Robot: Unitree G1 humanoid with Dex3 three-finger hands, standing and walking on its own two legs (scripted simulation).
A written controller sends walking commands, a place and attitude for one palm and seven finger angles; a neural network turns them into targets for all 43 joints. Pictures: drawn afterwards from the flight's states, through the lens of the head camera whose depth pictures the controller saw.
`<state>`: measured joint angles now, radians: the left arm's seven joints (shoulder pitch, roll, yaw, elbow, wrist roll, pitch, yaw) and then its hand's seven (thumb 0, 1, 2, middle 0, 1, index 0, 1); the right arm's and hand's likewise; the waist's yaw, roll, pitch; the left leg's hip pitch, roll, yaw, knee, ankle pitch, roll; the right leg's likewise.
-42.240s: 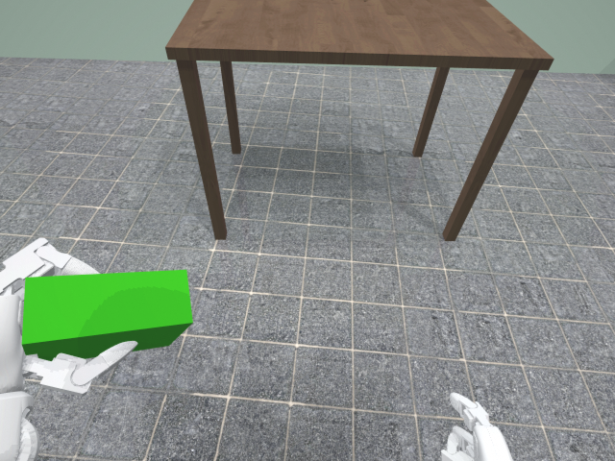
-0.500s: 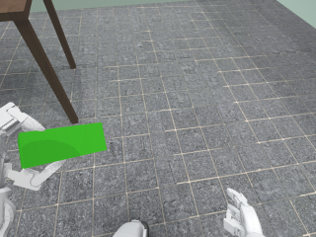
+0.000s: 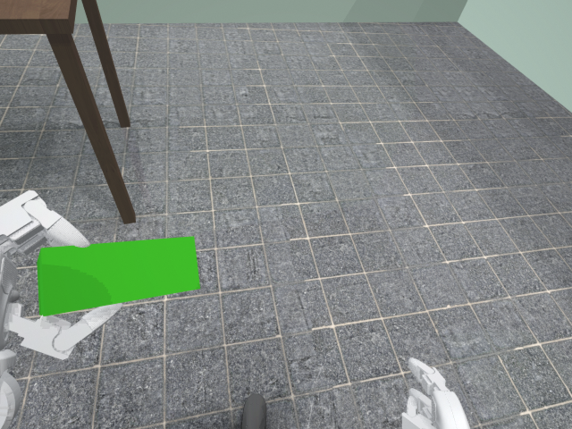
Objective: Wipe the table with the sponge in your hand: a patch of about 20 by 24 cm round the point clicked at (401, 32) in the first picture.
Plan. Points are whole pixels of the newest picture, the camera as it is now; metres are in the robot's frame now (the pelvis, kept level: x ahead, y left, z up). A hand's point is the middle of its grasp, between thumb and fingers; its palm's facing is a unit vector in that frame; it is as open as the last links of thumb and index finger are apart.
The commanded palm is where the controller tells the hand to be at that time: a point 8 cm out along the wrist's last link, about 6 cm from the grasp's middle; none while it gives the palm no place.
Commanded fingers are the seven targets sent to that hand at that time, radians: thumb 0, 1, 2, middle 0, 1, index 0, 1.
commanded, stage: step back with the hand held close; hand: left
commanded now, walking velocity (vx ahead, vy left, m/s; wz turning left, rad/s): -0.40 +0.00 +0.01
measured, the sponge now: (140, 272) +0.24 +0.20 +0.13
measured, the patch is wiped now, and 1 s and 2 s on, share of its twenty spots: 0.60 0.60 0.60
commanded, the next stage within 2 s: stop stepping back and stand still in 0.06 s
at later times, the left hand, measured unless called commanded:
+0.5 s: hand out of the picture +0.12 +0.26 +0.20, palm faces +0.22 -0.89 -0.39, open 9.3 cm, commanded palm +0.08 +0.32 +0.17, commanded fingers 0.00 0.10 1.30 -1.20 -1.60 -1.20 -1.60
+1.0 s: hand out of the picture +0.10 +0.33 +0.18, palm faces +0.41 -0.80 -0.43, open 9.3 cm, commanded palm +0.05 +0.36 +0.17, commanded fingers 0.00 0.10 1.30 -1.20 -1.60 -1.20 -1.60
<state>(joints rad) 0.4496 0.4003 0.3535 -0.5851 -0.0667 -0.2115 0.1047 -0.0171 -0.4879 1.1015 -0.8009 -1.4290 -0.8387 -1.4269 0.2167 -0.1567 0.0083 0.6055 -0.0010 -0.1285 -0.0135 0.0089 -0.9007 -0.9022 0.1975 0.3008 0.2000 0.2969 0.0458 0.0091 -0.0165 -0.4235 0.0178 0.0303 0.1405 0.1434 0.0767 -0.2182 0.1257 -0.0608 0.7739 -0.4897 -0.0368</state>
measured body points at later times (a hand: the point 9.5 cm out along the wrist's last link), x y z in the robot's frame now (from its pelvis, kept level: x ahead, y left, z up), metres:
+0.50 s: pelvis -0.10 +0.05 +0.01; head -0.10 +0.09 +0.46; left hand +0.10 +0.31 +0.22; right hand +0.01 -0.18 -0.06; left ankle +0.01 +0.10 -0.73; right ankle -0.12 -0.04 -0.68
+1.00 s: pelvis -0.12 +0.09 -0.01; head -0.11 +0.09 +0.44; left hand +0.07 +0.37 +0.21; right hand +0.03 -0.15 -0.10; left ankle -0.14 +0.24 -0.74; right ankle -0.17 +0.00 -0.74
